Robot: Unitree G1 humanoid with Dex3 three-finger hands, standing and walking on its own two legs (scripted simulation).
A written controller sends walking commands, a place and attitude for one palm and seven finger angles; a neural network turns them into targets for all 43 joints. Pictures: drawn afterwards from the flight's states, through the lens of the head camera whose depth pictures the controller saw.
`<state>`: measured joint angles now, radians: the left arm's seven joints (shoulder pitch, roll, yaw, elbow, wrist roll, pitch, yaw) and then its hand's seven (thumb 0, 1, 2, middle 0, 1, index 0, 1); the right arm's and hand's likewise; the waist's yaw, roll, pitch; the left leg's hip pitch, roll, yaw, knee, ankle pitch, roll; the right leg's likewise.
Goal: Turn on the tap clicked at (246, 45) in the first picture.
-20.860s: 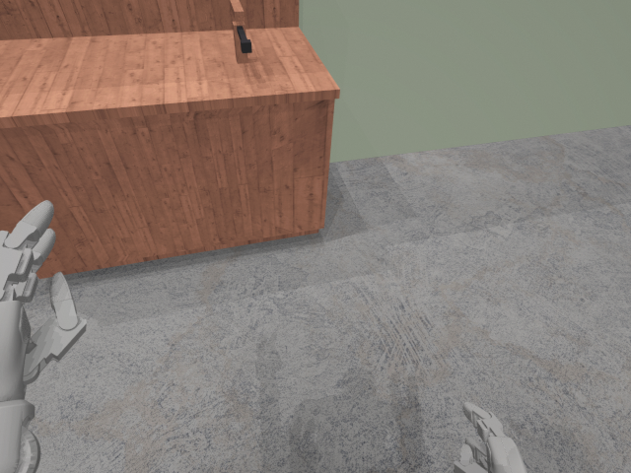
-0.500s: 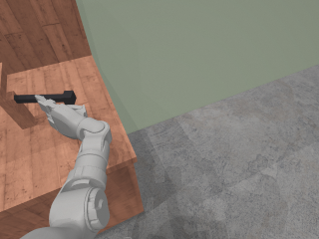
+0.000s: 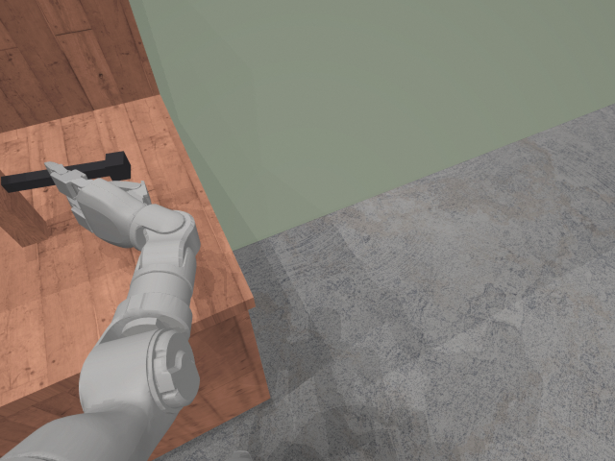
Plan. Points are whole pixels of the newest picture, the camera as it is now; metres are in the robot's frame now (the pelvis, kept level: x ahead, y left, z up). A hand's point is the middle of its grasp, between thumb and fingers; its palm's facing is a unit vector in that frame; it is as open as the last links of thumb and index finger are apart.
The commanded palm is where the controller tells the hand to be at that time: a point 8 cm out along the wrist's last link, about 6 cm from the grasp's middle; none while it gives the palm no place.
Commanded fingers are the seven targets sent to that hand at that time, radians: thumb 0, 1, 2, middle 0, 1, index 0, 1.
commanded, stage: lift the hand up off the lever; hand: left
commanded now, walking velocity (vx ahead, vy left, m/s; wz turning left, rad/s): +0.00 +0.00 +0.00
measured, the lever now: (118, 166) +0.50 +0.25 +0.10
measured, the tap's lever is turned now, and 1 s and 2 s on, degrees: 79 79 79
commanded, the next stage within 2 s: none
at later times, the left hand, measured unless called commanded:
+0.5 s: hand (129, 188) +0.46 +0.22 +0.10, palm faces +0.85 -0.51 -0.14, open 7.8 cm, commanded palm +0.40 +0.22 +0.12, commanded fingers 0.00 0.90 0.90 -0.15 -0.15 -0.15 -0.15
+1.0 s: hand (122, 180) +0.45 +0.22 +0.13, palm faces +0.86 -0.49 -0.13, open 7.8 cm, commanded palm +0.38 +0.22 +0.14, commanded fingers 0.00 0.90 0.90 -0.15 -0.15 -0.15 -0.15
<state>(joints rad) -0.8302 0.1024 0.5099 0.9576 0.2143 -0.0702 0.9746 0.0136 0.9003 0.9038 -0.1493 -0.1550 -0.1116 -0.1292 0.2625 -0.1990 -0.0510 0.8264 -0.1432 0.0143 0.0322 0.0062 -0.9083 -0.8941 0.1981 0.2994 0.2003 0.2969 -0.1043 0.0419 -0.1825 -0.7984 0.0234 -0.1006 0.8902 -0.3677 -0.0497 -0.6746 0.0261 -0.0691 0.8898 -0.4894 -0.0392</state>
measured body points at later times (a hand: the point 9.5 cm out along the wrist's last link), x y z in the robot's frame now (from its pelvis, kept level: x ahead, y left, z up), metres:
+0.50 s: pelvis +0.02 +0.01 +0.01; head +0.05 +0.01 +0.46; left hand +0.41 +0.25 +0.11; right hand +0.07 -0.24 -0.12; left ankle +0.03 +0.15 -0.69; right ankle -0.04 -0.09 -0.69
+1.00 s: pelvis +0.01 +0.00 +0.02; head +0.04 +0.00 +0.47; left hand +0.40 +0.24 +0.14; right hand +0.10 -0.24 -0.12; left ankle +0.03 +0.15 -0.69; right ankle -0.04 -0.09 -0.69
